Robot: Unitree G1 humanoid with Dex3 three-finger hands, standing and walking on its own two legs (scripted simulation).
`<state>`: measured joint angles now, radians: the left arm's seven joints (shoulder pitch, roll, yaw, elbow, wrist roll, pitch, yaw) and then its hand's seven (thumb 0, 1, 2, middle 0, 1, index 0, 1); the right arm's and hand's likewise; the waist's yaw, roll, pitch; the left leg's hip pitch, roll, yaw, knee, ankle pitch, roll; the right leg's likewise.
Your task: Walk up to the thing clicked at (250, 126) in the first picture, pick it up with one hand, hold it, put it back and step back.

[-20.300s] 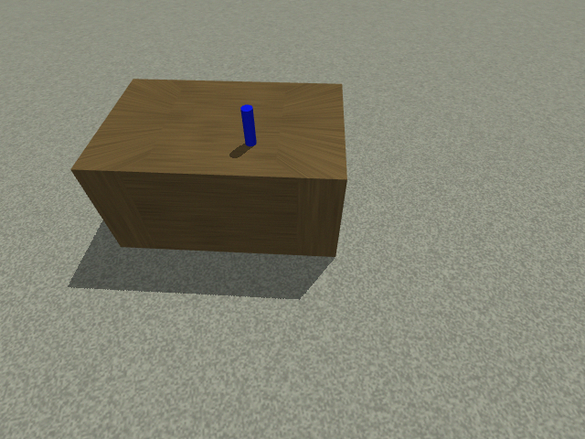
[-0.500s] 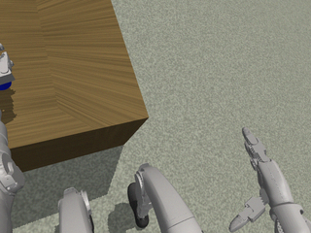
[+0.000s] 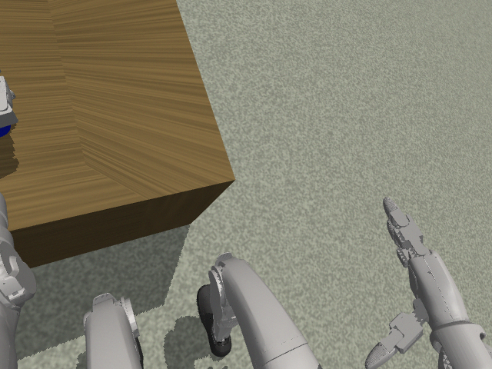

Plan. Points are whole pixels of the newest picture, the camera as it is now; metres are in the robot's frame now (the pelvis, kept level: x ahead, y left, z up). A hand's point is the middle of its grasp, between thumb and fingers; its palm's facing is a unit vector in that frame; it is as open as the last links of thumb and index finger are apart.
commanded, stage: loosen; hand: left
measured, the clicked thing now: out of the picture +0.56 +0.23 -0.05
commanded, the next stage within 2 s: open in 0.14 s
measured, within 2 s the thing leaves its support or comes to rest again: neither
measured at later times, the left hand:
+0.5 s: hand out of the picture +0.56 +0.21 -0.05, palm faces +0.24 -0.97 -0.01, open 9.4 cm
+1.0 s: hand out of the picture +0.56 +0.21 -0.04, palm faces +0.25 -0.97 -0.01, open 16.3 cm
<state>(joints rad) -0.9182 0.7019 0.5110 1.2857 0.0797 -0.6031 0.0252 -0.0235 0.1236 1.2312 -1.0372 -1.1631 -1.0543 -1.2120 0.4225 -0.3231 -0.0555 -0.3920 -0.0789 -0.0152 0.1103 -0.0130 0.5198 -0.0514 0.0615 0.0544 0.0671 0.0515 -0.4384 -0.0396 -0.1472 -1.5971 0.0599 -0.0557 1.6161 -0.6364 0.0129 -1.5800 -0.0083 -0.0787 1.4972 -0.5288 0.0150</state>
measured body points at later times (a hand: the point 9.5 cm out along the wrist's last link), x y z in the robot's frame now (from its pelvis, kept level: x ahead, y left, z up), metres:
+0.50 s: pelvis -0.01 +0.00 -0.01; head +0.21 +0.09 +0.37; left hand +0.54 +0.26 -0.05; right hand +0.17 -0.25 +0.09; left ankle +0.03 +0.11 -0.54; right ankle +0.07 -0.13 -0.54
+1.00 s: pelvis -0.01 +0.00 -0.01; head +0.21 +0.09 +0.38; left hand +0.54 +0.26 -0.04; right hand +0.18 -0.25 +0.11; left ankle +0.03 +0.11 -0.54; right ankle +0.07 -0.13 -0.54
